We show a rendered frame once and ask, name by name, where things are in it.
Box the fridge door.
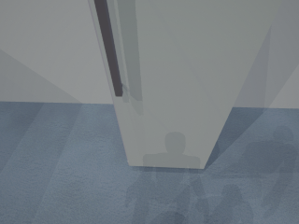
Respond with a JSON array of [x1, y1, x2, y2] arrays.
[[89, 0, 282, 169]]

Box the handle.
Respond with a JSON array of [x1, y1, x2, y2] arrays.
[[93, 0, 123, 97]]

